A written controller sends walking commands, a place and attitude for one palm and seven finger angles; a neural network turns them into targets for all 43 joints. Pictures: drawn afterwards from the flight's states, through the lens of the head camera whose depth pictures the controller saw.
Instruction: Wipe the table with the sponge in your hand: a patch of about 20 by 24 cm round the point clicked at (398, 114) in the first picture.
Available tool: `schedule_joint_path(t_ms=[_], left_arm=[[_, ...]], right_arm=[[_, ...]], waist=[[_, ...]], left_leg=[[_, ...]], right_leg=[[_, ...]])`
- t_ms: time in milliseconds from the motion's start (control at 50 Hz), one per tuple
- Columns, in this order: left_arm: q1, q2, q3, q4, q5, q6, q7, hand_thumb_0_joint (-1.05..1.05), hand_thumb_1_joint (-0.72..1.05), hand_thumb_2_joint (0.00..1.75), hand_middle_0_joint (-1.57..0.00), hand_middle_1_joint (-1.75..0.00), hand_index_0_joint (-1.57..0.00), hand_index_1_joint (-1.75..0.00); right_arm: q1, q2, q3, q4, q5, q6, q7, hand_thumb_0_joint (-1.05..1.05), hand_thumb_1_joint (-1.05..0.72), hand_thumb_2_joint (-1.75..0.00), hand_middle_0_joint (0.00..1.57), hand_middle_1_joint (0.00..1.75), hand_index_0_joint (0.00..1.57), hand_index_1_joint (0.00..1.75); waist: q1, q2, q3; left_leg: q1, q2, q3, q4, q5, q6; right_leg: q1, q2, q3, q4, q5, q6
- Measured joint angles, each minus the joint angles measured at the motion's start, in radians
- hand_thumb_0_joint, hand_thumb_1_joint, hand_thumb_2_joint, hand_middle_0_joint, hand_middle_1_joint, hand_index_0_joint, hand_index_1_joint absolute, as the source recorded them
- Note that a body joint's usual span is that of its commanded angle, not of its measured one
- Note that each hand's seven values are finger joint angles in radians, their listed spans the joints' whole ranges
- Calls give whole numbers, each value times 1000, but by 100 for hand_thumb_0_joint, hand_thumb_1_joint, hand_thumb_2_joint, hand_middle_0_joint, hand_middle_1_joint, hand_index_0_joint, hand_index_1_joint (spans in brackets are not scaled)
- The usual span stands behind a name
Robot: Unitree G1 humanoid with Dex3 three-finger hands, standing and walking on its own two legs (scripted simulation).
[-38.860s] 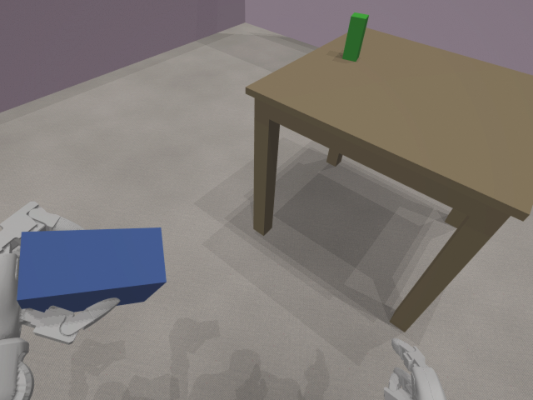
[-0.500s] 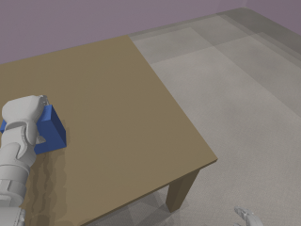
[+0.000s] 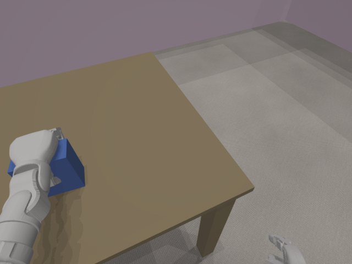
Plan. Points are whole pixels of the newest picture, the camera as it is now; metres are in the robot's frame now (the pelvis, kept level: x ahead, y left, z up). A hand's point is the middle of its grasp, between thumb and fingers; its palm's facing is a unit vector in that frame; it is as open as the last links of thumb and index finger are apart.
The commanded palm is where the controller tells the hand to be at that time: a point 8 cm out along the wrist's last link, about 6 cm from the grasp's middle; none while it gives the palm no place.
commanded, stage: wipe back along the first lane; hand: left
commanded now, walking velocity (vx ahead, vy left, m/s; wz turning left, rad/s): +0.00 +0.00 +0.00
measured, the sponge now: (55, 174) +0.31 +0.34 +0.01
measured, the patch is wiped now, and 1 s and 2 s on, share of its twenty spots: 1.00 1.00 1.00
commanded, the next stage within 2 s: lift the sponge slowly off the table in 1.00 s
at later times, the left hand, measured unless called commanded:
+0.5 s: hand (50, 181) +0.26 +0.30 +0.06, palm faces +0.02 -0.06 -1.00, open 10.0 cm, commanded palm +0.22 +0.30 +0.10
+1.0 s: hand (52, 201) +0.22 +0.28 +0.06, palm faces +0.04 -0.08 -1.00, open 10.0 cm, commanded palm +0.18 +0.27 +0.10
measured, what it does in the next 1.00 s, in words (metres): stands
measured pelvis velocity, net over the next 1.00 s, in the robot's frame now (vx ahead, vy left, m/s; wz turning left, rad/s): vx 0.00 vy -0.02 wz -0.02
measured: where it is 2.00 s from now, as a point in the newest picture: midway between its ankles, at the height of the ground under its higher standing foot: outside the picture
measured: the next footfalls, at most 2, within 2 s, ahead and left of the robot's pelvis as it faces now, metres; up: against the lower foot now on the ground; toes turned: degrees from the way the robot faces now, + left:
none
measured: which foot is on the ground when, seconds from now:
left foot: down 0.00-1.00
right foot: down 0.00-1.00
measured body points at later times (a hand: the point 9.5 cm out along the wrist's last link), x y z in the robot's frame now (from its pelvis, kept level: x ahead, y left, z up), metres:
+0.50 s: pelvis +0.00 -0.01 +0.00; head +0.01 -0.04 +0.45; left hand +0.26 +0.30 +0.12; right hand +0.22 -0.23 -0.10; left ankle -0.01 +0.07 -0.74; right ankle -0.05 -0.13 -0.74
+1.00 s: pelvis +0.00 -0.02 +0.00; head +0.00 -0.05 +0.45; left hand +0.21 +0.28 +0.12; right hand +0.22 -0.24 -0.10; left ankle -0.01 +0.07 -0.74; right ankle -0.05 -0.13 -0.74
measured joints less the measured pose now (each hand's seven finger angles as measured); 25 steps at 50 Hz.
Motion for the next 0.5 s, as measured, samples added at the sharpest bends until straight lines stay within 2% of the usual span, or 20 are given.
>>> schedule_joint_path(t_ms=[240, 500], left_arm=[[101, -35, -30, -144, -6, 64, 13, 0, -48, 107, -68, -137, -71, -139], [253, -57, -33, -298, -15, 90, 19, 0, -48, 107, -67, -137, -70, -139]], right_arm=[[-30, 4, 5, 2, 0, -7, -3, 1, -91, -90, 20, 30, 20, 30], [-57, 13, 12, -7, -5, -26, 0, 1, -91, -90, 20, 30, 20, 30]], waist=[[22, 8, 12], [37, 16, 9]], left_leg=[[28, -3, -4, -6, 0, -3], [61, 2, 2, -8, -11, -10]], right_leg=[[24, -3, -4, 5, -7, -3], [50, 2, 3, 13, -20, -8]])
